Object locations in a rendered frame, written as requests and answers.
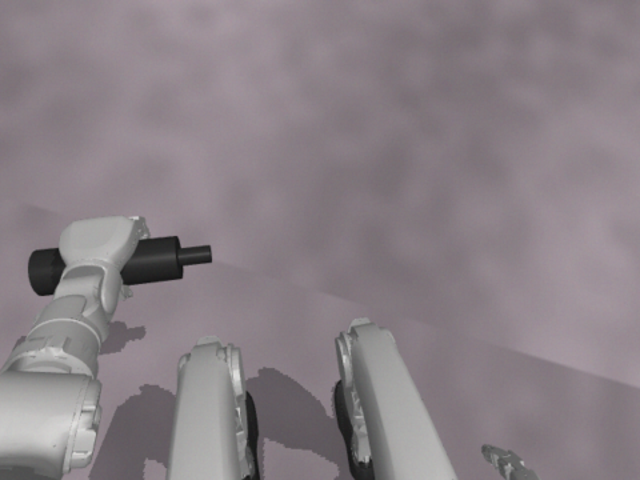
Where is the right robot foot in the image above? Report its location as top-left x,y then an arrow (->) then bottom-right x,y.
334,380 -> 375,480

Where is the left robot hand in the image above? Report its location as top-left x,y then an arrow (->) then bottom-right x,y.
59,215 -> 151,301

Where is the left robot arm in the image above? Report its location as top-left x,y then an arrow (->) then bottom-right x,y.
0,259 -> 121,480

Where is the bottle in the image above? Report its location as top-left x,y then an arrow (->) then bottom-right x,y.
28,236 -> 212,296

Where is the right robot hand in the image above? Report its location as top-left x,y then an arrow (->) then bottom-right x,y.
481,445 -> 541,480

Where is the left robot foot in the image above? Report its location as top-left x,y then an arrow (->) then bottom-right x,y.
242,391 -> 260,480

